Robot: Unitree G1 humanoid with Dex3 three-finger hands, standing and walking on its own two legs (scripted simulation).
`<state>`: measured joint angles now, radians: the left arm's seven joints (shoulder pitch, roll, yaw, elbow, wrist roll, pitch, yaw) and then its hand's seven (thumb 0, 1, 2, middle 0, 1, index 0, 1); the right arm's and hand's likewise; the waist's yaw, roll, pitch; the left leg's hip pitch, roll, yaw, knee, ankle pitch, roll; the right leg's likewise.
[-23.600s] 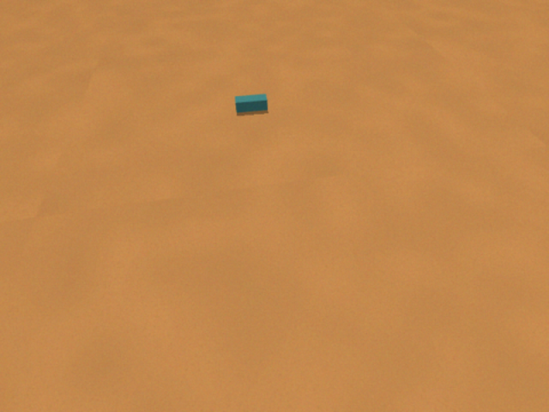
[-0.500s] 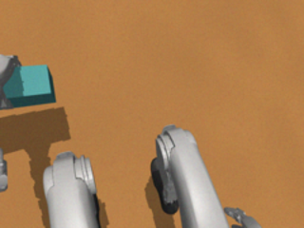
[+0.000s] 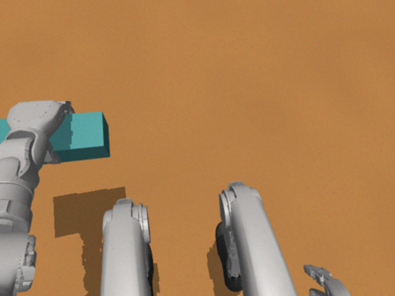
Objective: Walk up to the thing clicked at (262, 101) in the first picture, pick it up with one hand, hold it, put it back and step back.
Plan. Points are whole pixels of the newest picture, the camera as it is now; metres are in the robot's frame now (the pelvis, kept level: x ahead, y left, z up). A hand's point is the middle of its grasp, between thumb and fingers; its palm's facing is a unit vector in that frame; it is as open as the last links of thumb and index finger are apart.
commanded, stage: lift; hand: left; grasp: from above
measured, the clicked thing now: (56, 139) +0.46 +0.27 -0.16
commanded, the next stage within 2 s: hold in 1.12 s
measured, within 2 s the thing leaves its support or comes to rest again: neither
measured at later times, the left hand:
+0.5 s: hand (5, 137) +0.38 +0.23 +0.09, palm faces -0.45 -0.07 -0.89, open 10.9 cm
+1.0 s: hand out of the picture +0.37 +0.22 +0.21, palm faces -0.45 -0.08 -0.89, open 10.9 cm
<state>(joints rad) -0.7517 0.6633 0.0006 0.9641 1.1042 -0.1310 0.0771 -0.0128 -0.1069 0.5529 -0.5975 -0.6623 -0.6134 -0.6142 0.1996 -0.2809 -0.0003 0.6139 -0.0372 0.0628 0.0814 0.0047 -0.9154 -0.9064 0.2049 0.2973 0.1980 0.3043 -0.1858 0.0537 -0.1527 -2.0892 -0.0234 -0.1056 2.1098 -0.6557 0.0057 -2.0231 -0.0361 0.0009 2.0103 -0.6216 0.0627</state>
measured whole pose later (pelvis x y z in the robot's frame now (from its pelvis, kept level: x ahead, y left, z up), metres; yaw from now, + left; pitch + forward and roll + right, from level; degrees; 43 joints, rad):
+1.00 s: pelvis +0.05 -0.01 +0.29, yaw +3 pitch +12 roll -1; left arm -0.34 0.39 -0.18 0.85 1.03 -0.02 0.14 -0.01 -0.13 0.56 -0.62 -0.64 -0.64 -0.59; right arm 0.25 -0.25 -0.05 0.73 0.02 0.02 -0.05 0.01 -0.90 -0.90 0.20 0.30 0.20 0.30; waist -0.07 0.03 -0.11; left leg -0.79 0.04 -0.02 1.01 -0.44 -0.02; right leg -0.79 -0.02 0.02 0.96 -0.39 0.04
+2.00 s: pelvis +0.08 -0.01 +0.34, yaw +2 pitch +4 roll +0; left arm -0.25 0.40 -0.21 0.69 1.02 -0.03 0.00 -0.01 -0.12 0.55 -0.61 -0.65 -0.63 -0.59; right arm 0.22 -0.25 -0.05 0.68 0.04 0.07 -0.05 0.01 -0.90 -0.90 0.20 0.30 0.20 0.30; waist -0.02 0.04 -0.05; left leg -0.38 0.03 0.02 0.63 -0.32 -0.02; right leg -0.41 -0.03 0.04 0.62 -0.29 0.04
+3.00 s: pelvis +0.07 -0.02 +0.35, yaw +2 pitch +0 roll +0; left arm -0.24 0.41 -0.21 0.64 1.00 -0.05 -0.05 -0.01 -0.11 0.56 -0.60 -0.65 -0.62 -0.60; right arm 0.18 -0.24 -0.03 0.68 0.05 0.07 -0.07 0.01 -0.90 -0.90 0.20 0.30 0.20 0.30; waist 0.00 0.05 0.00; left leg -0.27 0.03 0.02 0.51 -0.25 -0.02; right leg -0.30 -0.04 0.04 0.52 -0.22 0.04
